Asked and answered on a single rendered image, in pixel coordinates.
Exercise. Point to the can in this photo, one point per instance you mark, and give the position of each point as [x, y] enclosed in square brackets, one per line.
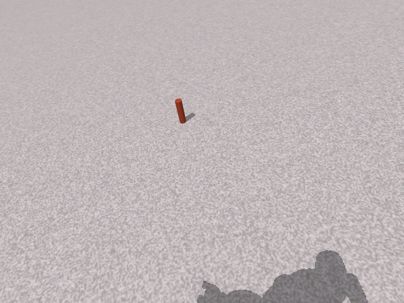
[180, 110]

